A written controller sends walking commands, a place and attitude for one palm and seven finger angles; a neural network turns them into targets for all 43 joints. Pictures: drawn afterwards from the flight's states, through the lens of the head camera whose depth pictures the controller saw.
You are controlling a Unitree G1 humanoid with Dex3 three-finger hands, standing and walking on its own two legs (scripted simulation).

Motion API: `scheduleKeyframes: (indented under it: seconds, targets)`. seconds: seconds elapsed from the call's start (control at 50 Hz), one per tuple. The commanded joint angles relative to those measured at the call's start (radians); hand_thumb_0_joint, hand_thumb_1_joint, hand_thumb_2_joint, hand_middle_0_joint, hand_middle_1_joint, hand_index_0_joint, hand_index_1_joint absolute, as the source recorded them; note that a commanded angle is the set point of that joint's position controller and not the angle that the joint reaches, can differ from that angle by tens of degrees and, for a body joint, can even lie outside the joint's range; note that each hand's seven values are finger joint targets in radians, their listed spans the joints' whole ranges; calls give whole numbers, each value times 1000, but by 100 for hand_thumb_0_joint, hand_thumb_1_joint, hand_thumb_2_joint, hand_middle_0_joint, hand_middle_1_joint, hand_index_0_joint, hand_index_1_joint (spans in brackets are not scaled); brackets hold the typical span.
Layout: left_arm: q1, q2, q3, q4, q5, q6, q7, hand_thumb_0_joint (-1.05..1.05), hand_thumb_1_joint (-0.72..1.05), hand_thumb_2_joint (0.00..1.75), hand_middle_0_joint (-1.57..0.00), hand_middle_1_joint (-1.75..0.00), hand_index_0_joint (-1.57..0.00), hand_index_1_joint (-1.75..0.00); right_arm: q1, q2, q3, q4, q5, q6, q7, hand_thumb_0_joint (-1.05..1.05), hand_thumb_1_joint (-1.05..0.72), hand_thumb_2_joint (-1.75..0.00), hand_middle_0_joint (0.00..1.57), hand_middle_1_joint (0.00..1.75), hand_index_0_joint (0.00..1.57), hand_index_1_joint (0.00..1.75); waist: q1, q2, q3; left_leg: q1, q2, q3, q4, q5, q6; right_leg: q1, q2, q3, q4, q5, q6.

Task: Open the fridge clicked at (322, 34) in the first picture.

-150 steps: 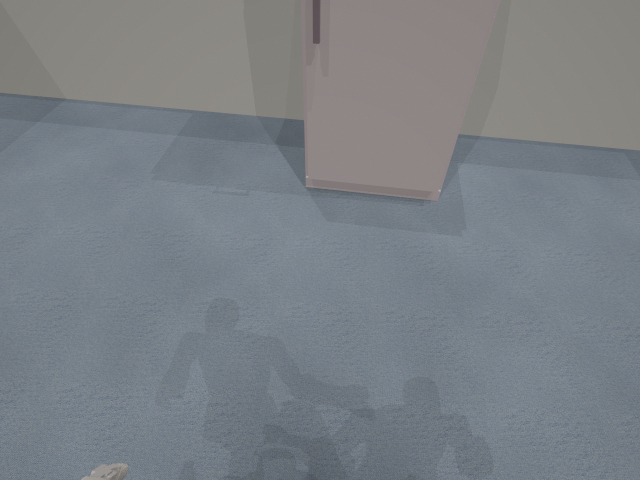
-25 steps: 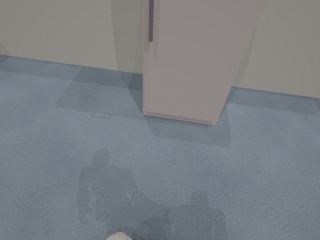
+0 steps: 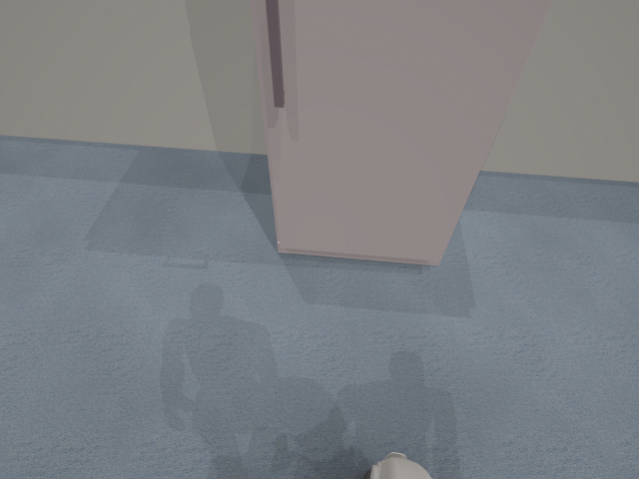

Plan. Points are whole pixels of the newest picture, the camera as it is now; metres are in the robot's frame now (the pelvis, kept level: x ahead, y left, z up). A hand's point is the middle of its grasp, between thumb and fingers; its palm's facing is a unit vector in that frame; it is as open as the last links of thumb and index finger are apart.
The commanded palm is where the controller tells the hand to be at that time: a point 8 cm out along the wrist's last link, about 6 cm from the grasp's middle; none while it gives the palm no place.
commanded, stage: walk to a spot facing it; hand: left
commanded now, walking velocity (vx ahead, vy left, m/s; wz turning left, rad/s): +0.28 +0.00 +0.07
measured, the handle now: (275, 26) +0.94 +0.13 +0.13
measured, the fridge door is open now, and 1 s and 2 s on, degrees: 0 0 0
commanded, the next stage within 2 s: take the last steps up to it in 0.04 s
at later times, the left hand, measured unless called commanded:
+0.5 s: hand out of the picture +0.14 +0.16 -0.20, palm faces +0.12 -0.99 -0.11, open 7.4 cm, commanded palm none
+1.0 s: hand (249, 320) +0.40 +0.14 -0.17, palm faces +0.01 -0.97 -0.23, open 7.4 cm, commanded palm none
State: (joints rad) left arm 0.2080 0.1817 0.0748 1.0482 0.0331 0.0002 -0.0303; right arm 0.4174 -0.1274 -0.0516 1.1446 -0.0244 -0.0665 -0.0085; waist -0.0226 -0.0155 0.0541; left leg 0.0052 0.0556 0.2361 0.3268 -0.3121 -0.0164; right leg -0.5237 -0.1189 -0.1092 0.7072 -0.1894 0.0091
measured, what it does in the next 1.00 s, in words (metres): walks ahead: right foot, then left foot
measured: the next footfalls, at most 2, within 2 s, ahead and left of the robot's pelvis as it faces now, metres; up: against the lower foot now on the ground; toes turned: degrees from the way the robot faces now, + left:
right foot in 0.08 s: +0.19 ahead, -0.13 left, +0.00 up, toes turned -9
left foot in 0.48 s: +0.30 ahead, +0.11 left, +0.00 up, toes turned +12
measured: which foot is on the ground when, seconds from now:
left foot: down 0.00-0.08, up 0.10-0.46, down 0.48-0.92, up 0.94-1.00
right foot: up 0.00-0.06, down 0.08-0.48, up 0.50-0.90, down 0.92-1.00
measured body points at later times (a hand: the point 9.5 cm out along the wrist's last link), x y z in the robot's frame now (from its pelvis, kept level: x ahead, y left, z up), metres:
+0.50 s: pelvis +0.18 +0.00 -0.01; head +0.18 +0.03 +0.44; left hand +0.14 +0.21 -0.18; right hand +0.27 -0.24 -0.14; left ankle +0.26 +0.11 -0.74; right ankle +0.15 -0.13 -0.74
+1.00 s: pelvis +0.33 -0.04 -0.01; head +0.35 -0.07 +0.44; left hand +0.40 +0.19 -0.15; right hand +0.25 -0.24 -0.18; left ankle +0.27 +0.09 -0.69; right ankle +0.36 -0.13 -0.74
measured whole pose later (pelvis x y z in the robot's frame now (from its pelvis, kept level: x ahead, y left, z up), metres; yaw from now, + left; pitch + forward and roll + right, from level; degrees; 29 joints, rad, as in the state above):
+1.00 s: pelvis +0.33 -0.04 -0.01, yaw -2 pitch -1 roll +1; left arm 0.21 0.14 0.06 1.03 0.03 -0.06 0.00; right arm 0.38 -0.13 -0.05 1.17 -0.02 0.00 0.01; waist -0.02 0.05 0.05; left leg -0.31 0.10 0.11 0.94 -0.46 0.00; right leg -0.30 -0.05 -0.15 0.58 -0.27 -0.04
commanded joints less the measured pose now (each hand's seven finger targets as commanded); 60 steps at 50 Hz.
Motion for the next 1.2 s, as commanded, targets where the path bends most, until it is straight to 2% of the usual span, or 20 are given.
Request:
scheduleKeyframes:
  seconds: [0.0, 0.02, 0.04, 0.06, 0.12, 0.2, 0.34, 0.42, 0.46, 0.5, 0.54, 0.6, 0.78, 0.86, 0.88, 0.9, 0.92, 0.98, 1.02, 1.18]
  targets:
    - [73, 48, 5, -29, -1, -48, 4, 0, 90, 90, -20, -30, -20, -30, 17, -157, -24, -24, -3, -7, -11, 0, -90, -90, 20, 30, 20, 30, 69, 94, -5, -101, 226, -88, 105, 403, 108, 260, 70, -63, -155, 14, -41]
    - [235, 96, 18, 22, 4, -61, 9, 0, 90, 90, -20, -30, -20, -30, 8, -152, -23, -23, 4, -8, -6, 0, -90, -90, 20, 30, 20, 30, 140, 20, -92, -185, 169, -50, 326, 407, 76, 481, 61, -31, -195, 36, -58]
    - [364, 212, 46, 59, 10, -74, 24, 0, 90, 90, -20, -30, -20, -30, 50, -89, -12, -43, 18, -13, 4, 0, -90, -90, 20, 30, 20, 30, 170, -243, -218, -431, 64, -9, 656, 91, 36, 727, -199, 284, -266, 52, -128]
    - [432, 273, 45, 70, -12, -73, 30, 0, 90, 90, -20, -30, -20, -30, 17, -78, -2, -83, 19, -10, 2, 0, -90, -90, 20, 30, 20, 30, 162, -277, -253, -594, -22, -111, 908, -278, 25, 780, -359, 562, -392, 164, -209]
    - [168, 146, 12, 5, -13, -70, 47, 0, 90, 90, -20, -30, -20, -30, -76, -76, -12, -79, 8, 13, 1, 0, -90, -90, 20, 30, 20, 30, 82, -80, -36, -621, 104, -237, 1009, -65, 26, 400, -318, 359, -474, -30, -172]
    - [97, 60, -14, -2, -3, -79, 55, 0, 90, 90, -20, -30, -20, -30, 14, -16, -5, -44, -2, 51, 8, 0, -90, -90, 20, 30, 20, 30, -12, -92, -5, -474, 108, -180, 767, 4, -11, 206, -200, 89, -493, 132, -137]
    - [139, 116, -5, 22, -5, -70, 43, 0, 90, 90, -20, -30, -20, -30, -156, -46, -6, -123, 1, 32, 31, 0, -90, -90, 20, 30, 20, 30, 34, -117, 31, -411, 79, -112, 385, 51, -16, 258, -183, 120, -515, -108, -158]
    - [134, 105, 0, 27, -13, -52, 38, 0, 90, 90, -20, -30, -20, -30, -63, -100, -9, -97, 1, 10, 22, 0, -90, -90, 20, 30, 20, 30, -18, 29, 13, -109, 47, -74, 158, 86, -18, 154, -100, 75, -346, -208, -106]
    - [118, 16, -13, -18, -19, -45, 25, 0, 90, 90, -20, -30, -20, -30, 112, -257, -43, -65, -15, 8, 5, 0, -90, -90, 20, 30, 20, 30, -85, 398, 2, 6, 355, -504, -114, -159, 110, -56, 87, -88, 107, -355, -22]
    - [43, 44, -11, -39, -4, -40, 28, 0, 90, 90, -20, -30, -20, -30, 77, -227, -33, -70, -11, 14, -10, 0, -90, -90, 20, 30, 20, 30, -73, 304, 30, -84, 392, -597, -192, -300, 159, -140, 43, 47, 417, -337, -42]
    - [82, 32, -8, -9, -1, -40, 13, 0, 90, 90, -20, -30, -20, -30, -39, -165, -15, -107, -5, 2, -13, 0, -90, -90, 20, 30, 20, 30, -14, 154, 24, -145, 323, -419, -182, -190, 135, -111, 0, 74, 446, -194, -33]
    - [141, 1, -9, 17, -3, -24, 12, 0, 90, 90, -20, -30, -20, -30, -62, -131, -12, -104, 0, -13, -17, 0, -90, -90, 20, 30, 20, 30, 24, 121, -17, -172, 267, -257, -180, 2, 127, -39, -7, 59, 393, -95, -13]
    - [4, -7, -10, -51, -6, -22, 12, 0, 90, 90, -20, -30, -20, -30, -3, -145, -28, -51, -6, 7, -6, 0, -90, -90, 20, 30, 20, 30, 1, 130, 36, -179, 270, -203, -158, -8, 161, 80, 13, -6, -13, -98, -6]
    - [155, 33, 1, 2, 0, -37, 20, 0, 90, 90, -20, -30, -20, -30, -35, -120, -23, -47, -3, 18, -3, 0, -90, -90, 20, 30, 20, 30, 77, 35, -5, -295, 178, -118, 79, -101, 87, 390, 59, -30, -226, -34, -24]
    - [245, 104, 14, 26, 4, -51, 28, 0, 90, 90, -20, -30, -20, -30, -34, -76, -13, -56, 6, 17, 4, 0, -90, -90, 20, 30, 20, 30, 116, -123, -41, -453, 99, -37, 322, -120, 47, 549, -82, 159, -322, -136, -76]
    - [345, 205, 32, 46, -2, -56, 38, 0, 90, 90, -20, -30, -20, -30, -68, -32, 2, -100, 11, 16, 12, 0, -90, -90, 20, 30, 20, 30, 142, -315, -57, -652, 3, -23, 601, -290, 19, 641, -290, 485, -466, -153, -177]
    - [355, 208, 31, 48, -15, -60, 46, 0, 90, 90, -20, -30, -20, -30, -101, -77, -5, -116, 6, 19, 11, 0, -90, -90, 20, 30, 20, 30, 145, -255, -88, -680, 29, -138, 745, -265, 26, 612, -326, 549, -520, -186, -222]
    - [176, 90, 4, 11, -13, -66, 57, 0, 90, 90, -20, -30, -20, -30, -128, -66, -16, -95, 1, 24, 14, 0, -90, -90, 20, 30, 20, 30, 62, -71, 2, -643, 99, -209, 804, -43, 17, 418, -240, 327, -520, -78, -187]
    - [140, 54, -8, 1, -6, -76, 57, 0, 90, 90, -20, -30, -20, -30, -84, -39, -8, -77, -2, 37, 14, 0, -90, -90, 20, 30, 20, 30, 19, -73, 11, -567, 93, -184, 720, 0, -6, 350, -194, 190, -508, 125, -164]
    - [183, 97, -12, 47, -5, -78, 53, 0, 90, 90, -20, -30, -20, -30, -207, -45, 5, -134, 7, 31, 27, 0, -90, -90, 20, 30, 20, 30, 40, -109, 2, -440, 41, -128, 361, 68, -9, 396, -169, 115, -449, 309, -154]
